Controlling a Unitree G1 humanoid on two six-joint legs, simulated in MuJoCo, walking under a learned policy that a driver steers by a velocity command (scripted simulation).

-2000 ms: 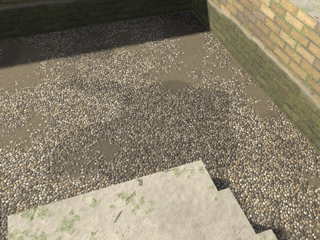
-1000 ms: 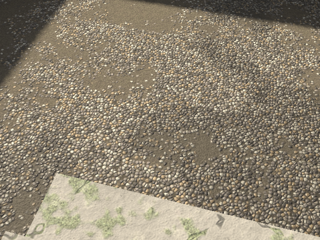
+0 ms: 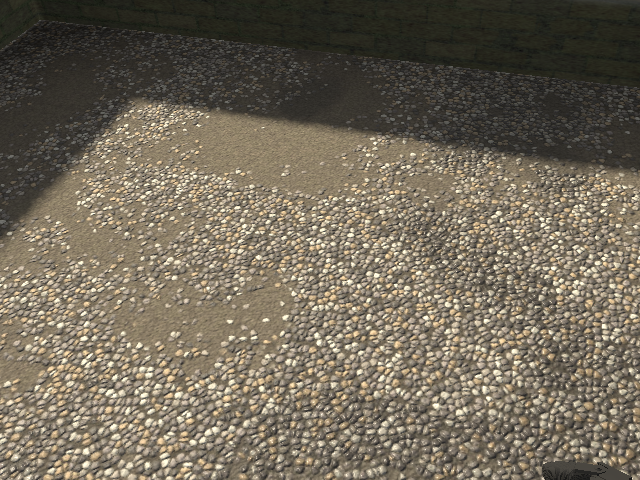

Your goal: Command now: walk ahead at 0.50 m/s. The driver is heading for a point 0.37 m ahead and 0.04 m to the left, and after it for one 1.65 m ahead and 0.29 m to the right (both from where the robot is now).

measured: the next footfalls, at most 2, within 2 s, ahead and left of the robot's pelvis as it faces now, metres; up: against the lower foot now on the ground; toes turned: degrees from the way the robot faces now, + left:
left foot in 0.24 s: +0.35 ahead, +0.15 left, -0.18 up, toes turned +0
right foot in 0.62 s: +0.51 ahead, -0.07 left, -0.18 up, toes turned -2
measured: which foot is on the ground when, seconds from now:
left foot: up 0.00-0.22, down 0.24-0.64, up 0.66-1.00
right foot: down 0.00-0.24, up 0.26-0.60, down 0.62-1.00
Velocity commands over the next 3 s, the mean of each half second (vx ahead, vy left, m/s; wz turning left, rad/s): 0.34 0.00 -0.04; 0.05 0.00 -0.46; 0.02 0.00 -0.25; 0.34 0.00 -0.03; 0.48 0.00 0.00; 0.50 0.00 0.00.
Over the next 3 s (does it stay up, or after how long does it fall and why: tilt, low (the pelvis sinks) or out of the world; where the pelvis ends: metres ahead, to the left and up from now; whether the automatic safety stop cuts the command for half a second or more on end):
stays up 1.07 -0.19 -0.15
